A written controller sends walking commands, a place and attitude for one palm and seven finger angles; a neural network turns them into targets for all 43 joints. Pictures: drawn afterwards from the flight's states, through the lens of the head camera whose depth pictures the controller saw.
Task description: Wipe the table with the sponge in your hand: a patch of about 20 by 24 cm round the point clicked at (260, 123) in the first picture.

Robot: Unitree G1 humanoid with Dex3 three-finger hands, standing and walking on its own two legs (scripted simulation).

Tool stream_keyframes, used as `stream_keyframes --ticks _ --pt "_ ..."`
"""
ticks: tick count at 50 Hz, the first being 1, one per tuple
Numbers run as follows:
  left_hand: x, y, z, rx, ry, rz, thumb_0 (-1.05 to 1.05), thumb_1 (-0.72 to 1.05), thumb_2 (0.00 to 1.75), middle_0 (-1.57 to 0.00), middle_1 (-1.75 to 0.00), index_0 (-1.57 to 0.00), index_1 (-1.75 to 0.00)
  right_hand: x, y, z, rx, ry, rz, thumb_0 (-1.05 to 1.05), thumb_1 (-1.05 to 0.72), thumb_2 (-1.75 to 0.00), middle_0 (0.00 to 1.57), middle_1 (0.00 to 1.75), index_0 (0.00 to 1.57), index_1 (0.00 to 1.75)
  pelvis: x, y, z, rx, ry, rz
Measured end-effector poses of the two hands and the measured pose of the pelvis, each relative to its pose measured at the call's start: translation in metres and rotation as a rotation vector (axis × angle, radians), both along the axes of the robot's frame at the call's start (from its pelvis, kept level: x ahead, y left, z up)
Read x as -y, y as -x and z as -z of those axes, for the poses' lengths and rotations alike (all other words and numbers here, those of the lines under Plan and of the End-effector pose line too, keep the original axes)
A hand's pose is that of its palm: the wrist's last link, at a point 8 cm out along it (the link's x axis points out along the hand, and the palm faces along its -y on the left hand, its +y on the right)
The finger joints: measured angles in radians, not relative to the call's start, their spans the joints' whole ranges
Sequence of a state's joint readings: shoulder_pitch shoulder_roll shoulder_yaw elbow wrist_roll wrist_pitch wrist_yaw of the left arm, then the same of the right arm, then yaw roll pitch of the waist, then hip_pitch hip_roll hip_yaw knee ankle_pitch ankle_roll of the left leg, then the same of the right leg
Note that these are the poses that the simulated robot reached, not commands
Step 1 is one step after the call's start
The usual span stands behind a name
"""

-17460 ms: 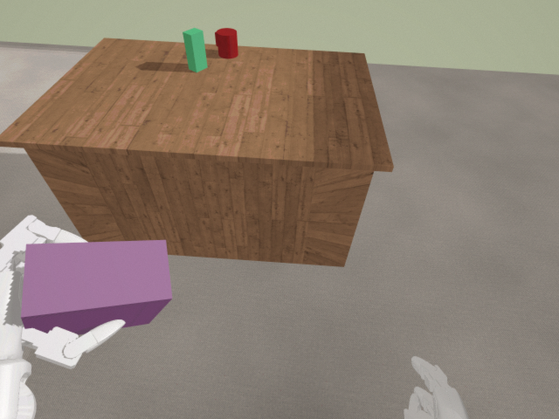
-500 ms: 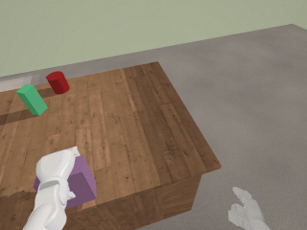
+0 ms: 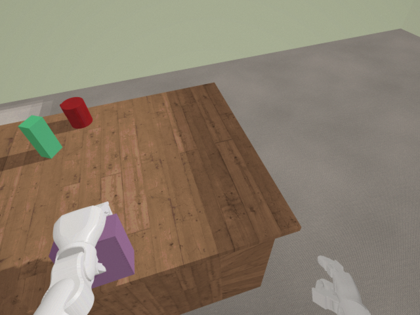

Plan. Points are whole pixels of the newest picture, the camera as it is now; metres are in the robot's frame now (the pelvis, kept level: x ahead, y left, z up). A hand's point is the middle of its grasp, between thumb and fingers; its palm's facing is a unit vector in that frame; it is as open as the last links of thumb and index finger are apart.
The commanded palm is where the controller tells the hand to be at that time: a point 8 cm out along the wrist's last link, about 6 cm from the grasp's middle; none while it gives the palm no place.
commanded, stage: move the sponge above the wiping area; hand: left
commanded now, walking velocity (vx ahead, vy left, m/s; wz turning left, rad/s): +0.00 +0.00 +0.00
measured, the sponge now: (100, 259) +0.21 +0.28 -0.05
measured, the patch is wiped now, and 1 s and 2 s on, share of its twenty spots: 0.00 0.00 0.00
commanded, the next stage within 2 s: lower the sponge onto the table in 1.96 s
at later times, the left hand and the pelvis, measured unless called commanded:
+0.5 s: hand (95, 245) +0.22 +0.28 +0.00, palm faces -0.13 -0.13 -0.98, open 10.7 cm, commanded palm +0.21 +0.28 +0.08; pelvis +0.00 +0.00 +0.00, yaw +0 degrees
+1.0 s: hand (98, 239) +0.23 +0.28 +0.00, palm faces -0.10 -0.10 -0.99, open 10.7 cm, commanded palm +0.22 +0.28 +0.08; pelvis +0.00 +0.00 +0.00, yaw +0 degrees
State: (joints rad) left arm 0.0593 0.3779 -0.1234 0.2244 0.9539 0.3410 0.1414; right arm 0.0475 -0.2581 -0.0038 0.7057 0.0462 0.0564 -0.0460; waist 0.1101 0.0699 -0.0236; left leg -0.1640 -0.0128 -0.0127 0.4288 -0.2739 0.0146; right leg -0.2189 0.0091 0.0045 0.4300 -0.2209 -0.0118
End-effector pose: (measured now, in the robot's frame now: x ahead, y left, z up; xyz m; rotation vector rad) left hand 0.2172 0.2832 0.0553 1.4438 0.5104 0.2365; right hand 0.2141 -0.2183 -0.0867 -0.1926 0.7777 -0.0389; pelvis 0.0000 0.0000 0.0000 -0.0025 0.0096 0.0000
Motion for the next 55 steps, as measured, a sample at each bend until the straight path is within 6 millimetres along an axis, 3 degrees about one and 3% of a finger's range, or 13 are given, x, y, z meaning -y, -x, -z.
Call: stream_keyframes --ticks 7,14,25,30,35,40,46,51,55 --pt "0.0 -0.002 -0.012 0.089 -0.041 0.077 0.0 -0.55 1.03 -0.67 -1.28 -0.69 -1.27 0.006 0.0 0.0 0.005 0.026 0.013 0.01 -0.91 -0.89 0.2 0.3 0.2 0.3 0.0 -0.001 0.001 0.002 0.004 0.001" --pt "-0.013 -0.007 -0.027 0.125 -0.052 -0.011 0.0 -0.54 1.03 -0.67 -1.29 -0.69 -1.27 0.001 -0.001 0.0 0.015 -0.017 0.03 0.01 -0.91 -0.89 0.2 0.3 0.2 0.3 -0.002 -0.002 0.0 0.002 0.003 0.004" --pt "0.005 0.007 0.002 0.025 0.009 0.067 0.0 -0.54 1.03 -0.67 -1.29 -0.69 -1.27 -0.009 0.0 -0.002 0.014 0.005 -0.014 0.01 -0.91 -0.89 0.2 0.3 0.2 0.3 -0.005 0.003 0.001 0.005 0.002 -0.002" --pt "0.007 0.0 -0.017 0.129 -0.049 0.105 0.0 -0.55 1.03 -0.67 -1.28 -0.69 -1.27 -0.014 0.001 0.0 0.017 -0.007 -0.014 0.01 -0.91 -0.89 0.2 0.3 0.2 0.3 -0.005 0.005 0.001 0.009 0.004 0.0" --pt "-0.003 -0.008 -0.032 0.168 -0.065 0.011 0.0 -0.54 1.03 -0.67 -1.29 -0.69 -1.27 -0.017 0.002 0.0 0.016 -0.045 0.002 0.01 -0.91 -0.89 0.2 0.3 0.2 0.3 -0.005 0.005 0.0 0.014 0.001 0.003" --pt "-0.012 -0.007 -0.017 0.051 -0.03 -0.065 0.0 -0.54 1.03 -0.67 -1.29 -0.69 -1.28 -0.013 0.003 -0.001 0.008 -0.041 0.003 0.01 -0.91 -0.89 0.2 0.3 0.2 0.3 -0.003 0.007 -0.001 0.012 -0.002 -0.001" --pt "0.0 0.0 0.004 -0.016 0.016 0.037 0.0 -0.54 1.03 -0.67 -1.29 -0.69 -1.27 -0.001 0.006 -0.002 0.005 0.014 0.002 0.01 -0.91 -0.89 0.2 0.3 0.2 0.3 -0.003 0.007 0.0 0.003 0.002 -0.003" --pt "0.01 -0.002 -0.009 0.088 -0.028 0.132 0.0 -0.54 1.03 -0.67 -1.28 -0.69 -1.27 0.003 0.009 0.001 -0.002 0.027 0.015 0.01 -0.91 -0.89 0.2 0.3 0.2 0.3 -0.003 0.004 0.001 0.003 0.005 0.002" --pt "0.006 -0.009 -0.025 0.163 -0.062 0.085 0.0 -0.54 1.03 -0.67 -1.28 -0.69 -1.27 0.001 0.01 0.004 -0.009 -0.004 0.031 0.01 -0.91 -0.89 0.2 0.3 0.2 0.3 -0.003 0.003 0.0 0.003 0.003 0.006"
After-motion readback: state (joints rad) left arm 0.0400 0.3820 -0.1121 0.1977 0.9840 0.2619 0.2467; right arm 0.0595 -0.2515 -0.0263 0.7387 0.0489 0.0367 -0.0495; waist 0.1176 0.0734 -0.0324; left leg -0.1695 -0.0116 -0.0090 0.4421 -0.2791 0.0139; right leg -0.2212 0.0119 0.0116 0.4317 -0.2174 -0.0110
